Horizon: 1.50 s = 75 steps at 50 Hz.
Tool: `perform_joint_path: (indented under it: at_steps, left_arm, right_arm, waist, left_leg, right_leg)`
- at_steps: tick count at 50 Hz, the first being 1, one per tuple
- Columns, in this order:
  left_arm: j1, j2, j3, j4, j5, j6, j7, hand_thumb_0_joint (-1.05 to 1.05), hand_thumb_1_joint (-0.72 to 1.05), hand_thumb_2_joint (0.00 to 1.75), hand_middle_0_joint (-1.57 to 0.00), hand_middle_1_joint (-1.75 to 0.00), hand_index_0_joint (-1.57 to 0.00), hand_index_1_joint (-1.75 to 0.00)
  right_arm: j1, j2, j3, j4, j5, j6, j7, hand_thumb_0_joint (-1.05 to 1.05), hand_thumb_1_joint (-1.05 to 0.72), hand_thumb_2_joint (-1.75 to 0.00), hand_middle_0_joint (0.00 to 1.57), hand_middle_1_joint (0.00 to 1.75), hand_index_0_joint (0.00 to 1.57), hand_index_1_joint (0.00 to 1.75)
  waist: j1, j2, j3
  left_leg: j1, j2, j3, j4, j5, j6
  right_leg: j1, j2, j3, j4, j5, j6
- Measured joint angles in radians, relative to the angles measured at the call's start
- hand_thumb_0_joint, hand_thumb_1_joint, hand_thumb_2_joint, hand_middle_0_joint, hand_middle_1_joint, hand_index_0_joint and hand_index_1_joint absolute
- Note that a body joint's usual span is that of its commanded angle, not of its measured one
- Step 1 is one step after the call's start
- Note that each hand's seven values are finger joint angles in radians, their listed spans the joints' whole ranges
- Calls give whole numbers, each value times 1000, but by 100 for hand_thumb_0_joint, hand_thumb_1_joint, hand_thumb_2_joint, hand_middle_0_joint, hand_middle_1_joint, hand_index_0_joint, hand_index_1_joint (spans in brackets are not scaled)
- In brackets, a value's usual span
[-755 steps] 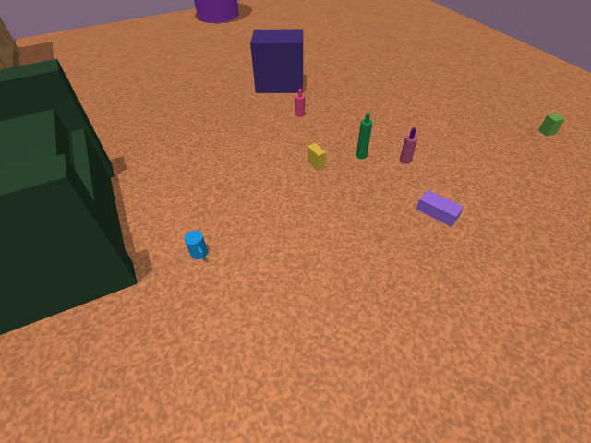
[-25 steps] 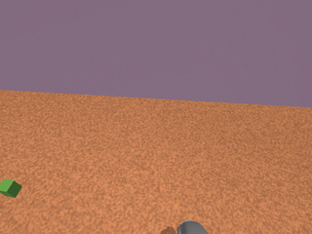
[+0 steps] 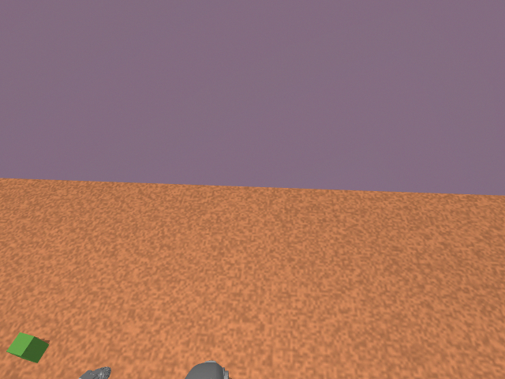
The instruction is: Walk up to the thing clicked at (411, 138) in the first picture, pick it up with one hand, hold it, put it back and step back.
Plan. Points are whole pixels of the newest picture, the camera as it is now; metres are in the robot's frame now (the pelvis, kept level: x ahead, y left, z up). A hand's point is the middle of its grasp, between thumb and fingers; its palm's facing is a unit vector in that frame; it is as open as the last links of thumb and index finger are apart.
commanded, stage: walk up
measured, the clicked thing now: out of the picture -0.51 +1.15 -0.67
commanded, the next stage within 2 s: none
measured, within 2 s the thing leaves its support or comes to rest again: neither
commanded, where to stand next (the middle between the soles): +0.29 +0.03 m, yaw +119 degrees
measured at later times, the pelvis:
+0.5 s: pelvis +0.18 +0.01 -0.01, yaw +19 degrees
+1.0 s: pelvis +0.28 -0.09 -0.02, yaw +48 degrees
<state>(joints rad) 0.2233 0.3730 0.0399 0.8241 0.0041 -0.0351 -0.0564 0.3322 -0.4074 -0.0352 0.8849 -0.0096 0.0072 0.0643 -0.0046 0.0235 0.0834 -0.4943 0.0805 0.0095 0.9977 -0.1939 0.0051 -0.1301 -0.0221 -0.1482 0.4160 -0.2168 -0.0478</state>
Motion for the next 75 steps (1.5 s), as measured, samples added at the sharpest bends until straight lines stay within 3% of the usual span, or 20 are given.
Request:
perform_joint_path:
  at_steps: [6,10,12,13,14,16,18,24,29,33,35,38,42,48,53,57,59,62,65,75]
  left_arm:
    - [-9,17,17,-36,21,12,-7,0,90,89,-21,-30,-20,-30]
    - [-10,41,26,-41,33,31,-20,0,90,89,-21,-30,-20,-30]
    - [-1,58,31,-39,36,46,-24,0,90,89,-21,-30,-20,-30]
    - [-2,71,36,-33,36,54,-23,0,90,89,-21,-30,-20,-30]
    - [-9,74,39,-23,34,66,-22,0,90,89,-21,-30,-20,-30]
    - [-29,73,27,-14,35,82,-24,0,90,89,-20,-30,-20,-30]
    - [-49,71,10,-20,35,76,-31,1,90,89,-20,-30,-20,-30]
    - [-61,78,10,-47,22,82,-49,0,90,89,-21,-30,-20,-30]
    - [-78,94,33,-35,-2,91,-16,0,90,89,-20,-30,-20,-30]
    - [-95,84,31,-39,-19,65,11,0,90,89,-20,-30,-20,-30]
    - [-100,52,29,-30,-7,53,25,0,90,89,-20,-30,-20,-30]
    - [-115,8,5,-19,10,64,23,0,90,89,-20,-30,-20,-30]
    - [-100,-13,-8,-18,12,53,22,0,90,89,-21,-30,-20,-30]
    - [-71,12,8,-45,10,39,32,0,90,89,-21,-30,-20,-30]
    - [-55,40,19,-63,16,34,34,0,90,89,-21,-30,-20,-30]
    - [-38,69,28,-57,22,45,31,0,90,89,-21,-30,-20,-30]
    - [-27,89,39,-42,18,56,33,0,90,89,-21,-30,-20,-30]
    - [-21,85,38,-9,15,74,33,0,90,89,-21,-30,-20,-30]
    - [-24,83,32,-15,6,60,32,1,90,89,-21,-30,-20,-30]
    - [-15,63,24,-52,10,42,49,0,90,89,-21,-30,-20,-30]
  right_arm:
    - [9,-11,-4,27,-12,18,26,1,-90,-90,20,30,20,30]
    - [0,-25,-16,7,-10,5,22,1,-90,-90,20,30,20,30]
    - [7,-33,-24,-17,-7,-11,11,1,-90,-90,20,30,20,30]
    - [0,-26,-30,-26,-7,-19,-3,1,-90,-90,20,30,20,30]
    - [-5,-23,-34,-39,-10,-25,-19,1,-90,-90,20,30,20,30]
    - [-8,-14,-31,-52,-1,-31,-41,1,-90,-90,20,30,20,30]
    - [-2,0,-15,-52,3,-30,-54,1,-90,-90,20,30,20,30]
    - [59,35,24,-56,4,-34,-63,1,-90,-90,20,30,20,30]
    - [67,43,25,-68,-17,-16,-61,1,-90,-90,21,30,20,30]
    - [19,10,7,-101,-16,10,-67,1,-90,-90,21,30,20,30]
    - [-39,-25,-12,-105,-6,26,-79,1,-90,-90,20,30,20,30]
    - [-91,-52,-31,-121,-3,30,-91,1,-90,-90,20,30,20,30]
    - [-126,-69,-34,-140,-7,32,-53,1,-91,-90,20,30,20,30]
    - [-124,-43,-23,-142,-22,57,-12,1,-91,-90,20,30,20,30]
    - [-127,-28,-21,-136,-27,68,10,1,-90,-90,20,30,20,30]
    - [-113,-22,-28,-141,-23,60,20,1,-90,-90,20,30,20,30]
    - [-109,-3,-30,-142,-26,56,16,1,-90,-90,20,30,20,30]
    - [-73,1,-25,-156,-33,54,8,1,-90,-90,20,30,20,30]
    - [-45,5,-15,-153,-30,61,-5,1,-90,-90,20,30,20,30]
    - [-23,-5,-31,-196,-36,28,-28,1,-90,-90,20,30,20,30]
  waist:
    - [26,-46,-20]
    - [27,-68,-16]
    - [25,-95,-27]
    - [18,-132,-21]
    - [6,-149,-11]
    - [-19,-150,13]
    - [-30,-147,37]
    - [-31,-122,41]
    - [-23,-105,20]
    - [-7,-75,29]
    - [6,-23,43]
    - [5,10,63]
    - [31,9,62]
    - [39,-8,57]
    - [48,-28,65]
    - [46,-54,41]
    - [53,-105,44]
    - [13,-87,20]
    - [-2,-85,19]
    - [0,-25,10]
  left_leg:
    - [-22,41,52,-177,51,-12]
    - [34,49,88,-307,28,10]
    - [86,23,105,-351,-8,34]
    - [86,-7,117,-322,-26,37]
    - [78,-27,118,-284,-51,38]
    - [88,-49,91,-268,-72,45]
    - [127,-67,60,-320,-57,48]
    - [243,-86,-49,-471,-23,23]
    - [254,-90,-157,-460,-58,-28]
    - [199,-113,-241,-360,-124,-69]
    - [143,-113,-261,-246,-204,-35]
    - [53,-125,-151,-71,-303,-6]
    - [10,-99,-48,42,-232,1]
    - [55,-40,-21,-36,-201,-6]
    - [92,-18,16,-147,-194,-1]
    - [148,-29,49,-267,-189,19]
    - [159,-73,60,-264,-165,26]
    - [144,-99,-10,-264,-155,51]
    - [162,-140,-69,-342,-97,50]
    - [157,-232,-201,-400,-40,45]
  right_leg:
    - [85,17,-77,-38,-56,2]
    - [97,15,-125,56,-162,17]
    - [64,-21,-129,192,-259,26]
    - [23,-55,-95,315,-297,20]
    - [-32,-53,-36,452,-329,25]
    - [-137,-2,68,650,-357,33]
    - [-231,14,122,731,-334,41]
    - [-393,-38,215,635,-151,70]
    - [-382,-43,233,437,-82,78]
    - [-278,-13,208,210,5,53]
    - [-284,1,173,229,18,62]
    - [-274,-45,107,247,-15,55]
    - [-242,-83,56,199,-5,38]
    - [-192,-104,-76,185,-26,15]
    - [-176,-140,-177,214,-50,18]
    - [-199,-196,-235,294,-91,38]
    - [-220,-237,-195,371,-172,50]
    - [-273,-131,-41,512,-335,76]
    - [-314,-75,45,574,-308,75]
    - [-277,23,155,396,-257,37]
